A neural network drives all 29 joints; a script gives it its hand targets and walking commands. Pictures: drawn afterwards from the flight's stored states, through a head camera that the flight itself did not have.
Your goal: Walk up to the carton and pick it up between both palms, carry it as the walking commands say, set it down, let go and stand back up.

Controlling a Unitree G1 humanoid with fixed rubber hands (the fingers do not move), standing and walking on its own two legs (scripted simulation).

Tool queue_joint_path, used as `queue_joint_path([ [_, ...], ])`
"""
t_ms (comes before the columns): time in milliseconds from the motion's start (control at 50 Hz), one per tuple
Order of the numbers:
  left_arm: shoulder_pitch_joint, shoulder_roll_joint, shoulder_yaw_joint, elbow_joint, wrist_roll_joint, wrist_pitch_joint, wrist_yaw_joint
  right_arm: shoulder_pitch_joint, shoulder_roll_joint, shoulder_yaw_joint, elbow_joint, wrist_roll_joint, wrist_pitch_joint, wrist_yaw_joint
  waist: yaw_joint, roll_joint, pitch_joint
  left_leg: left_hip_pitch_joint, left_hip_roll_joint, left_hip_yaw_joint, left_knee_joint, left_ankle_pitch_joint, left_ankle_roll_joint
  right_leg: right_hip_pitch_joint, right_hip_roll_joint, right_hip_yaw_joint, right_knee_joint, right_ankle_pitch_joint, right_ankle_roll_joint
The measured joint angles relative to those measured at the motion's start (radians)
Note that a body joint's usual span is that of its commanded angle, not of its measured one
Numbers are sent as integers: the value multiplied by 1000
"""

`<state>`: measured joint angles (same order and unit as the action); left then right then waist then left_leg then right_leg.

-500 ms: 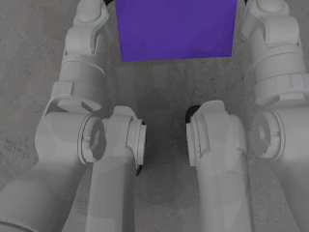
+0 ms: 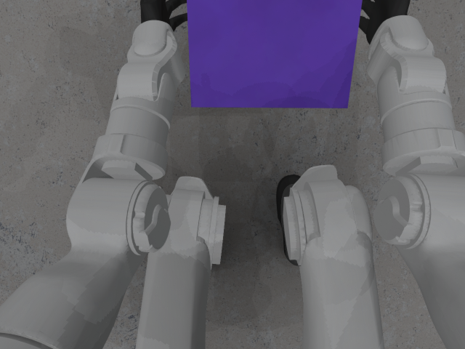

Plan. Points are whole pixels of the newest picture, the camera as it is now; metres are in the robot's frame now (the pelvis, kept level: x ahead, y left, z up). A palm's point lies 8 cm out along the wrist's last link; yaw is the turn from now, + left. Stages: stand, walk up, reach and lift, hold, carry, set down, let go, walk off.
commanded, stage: set down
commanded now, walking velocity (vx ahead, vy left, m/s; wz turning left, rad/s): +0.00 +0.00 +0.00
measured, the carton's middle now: (264, 31) +0.54 -0.07 -0.23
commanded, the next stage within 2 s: none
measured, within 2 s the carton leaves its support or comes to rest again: rests again in 1.22 s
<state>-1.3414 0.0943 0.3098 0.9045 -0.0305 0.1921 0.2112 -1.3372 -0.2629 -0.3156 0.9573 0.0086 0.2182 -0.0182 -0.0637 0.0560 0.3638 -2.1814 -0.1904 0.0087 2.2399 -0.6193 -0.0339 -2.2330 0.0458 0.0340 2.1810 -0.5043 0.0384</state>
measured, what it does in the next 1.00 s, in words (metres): stands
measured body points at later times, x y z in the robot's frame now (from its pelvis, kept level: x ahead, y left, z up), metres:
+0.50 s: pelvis +0.02 -0.01 +0.00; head +0.36 -0.04 +0.29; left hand +0.55 +0.08 -0.16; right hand +0.53 -0.21 -0.16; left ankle +0.11 +0.10 -0.33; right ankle +0.14 -0.12 -0.33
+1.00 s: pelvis +0.03 -0.01 +0.00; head +0.37 -0.03 +0.28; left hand +0.56 +0.08 -0.16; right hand +0.54 -0.21 -0.17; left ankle +0.11 +0.10 -0.33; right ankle +0.14 -0.12 -0.33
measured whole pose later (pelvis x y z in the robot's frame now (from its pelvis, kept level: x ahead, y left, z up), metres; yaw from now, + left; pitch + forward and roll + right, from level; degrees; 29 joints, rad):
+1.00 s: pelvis +0.03 -0.01 +0.00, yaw +1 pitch +39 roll +1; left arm -1.25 0.07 0.34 0.93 0.04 0.07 0.15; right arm -1.25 -0.22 -0.35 0.99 -0.02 0.11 0.00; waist -0.07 0.04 0.22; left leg -2.24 -0.19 0.01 2.26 -0.70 -0.04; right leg -2.31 0.04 0.03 2.21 -0.58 0.02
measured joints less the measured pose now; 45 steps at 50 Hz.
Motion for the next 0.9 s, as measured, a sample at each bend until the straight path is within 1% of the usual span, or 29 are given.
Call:
queue_joint_path([
  [140,74,-18,21,-2,31,-26,-22,69,43,-22,-3,-28,-27,-7,-1,-10,-133,-51,0,-7,-11,-35,-12,-65,-3,-5,1,-31,-18],
  [240,88,-21,34,3,46,-42,-36,83,51,-16,-4,-33,-41,-11,0,-10,-161,-61,-1,-14,-11,-49,-18,-79,-5,-13,3,-43,-27],
  [320,101,-16,25,1,34,-57,-38,87,57,-15,5,-30,-58,-16,-6,-15,-166,-62,-1,-11,-9,-54,-20,-83,-6,-10,9,-47,-29],
  [380,97,-14,25,12,33,-72,-41,83,54,-11,13,-28,-67,-16,-7,-16,-159,-59,-1,-10,-6,-53,-20,-80,-5,-9,12,-46,-29],
  [520,87,-18,35,15,56,-84,-42,69,46,-13,28,-27,-78,-12,-4,-15,-137,-52,1,-9,1,-49,-15,-69,-4,-10,14,-42,-24],
  [660,82,-27,50,13,79,-88,-48,65,42,-36,34,-27,-84,8,-2,-14,-130,-51,2,-5,3,-51,-9,-66,-4,-6,15,-45,-20],
  [780,83,-23,40,11,75,-89,-54,68,41,-37,24,-31,-79,15,-4,-12,-131,-51,1,-2,7,-61,-6,-67,-5,-4,22,-57,-18],
  [900,93,-23,36,10,72,-102,-56,76,43,-40,27,-33,-94,19,-6,-13,-142,-55,1,0,12,-72,-6,-72,-6,-3,28,-69,-18],
])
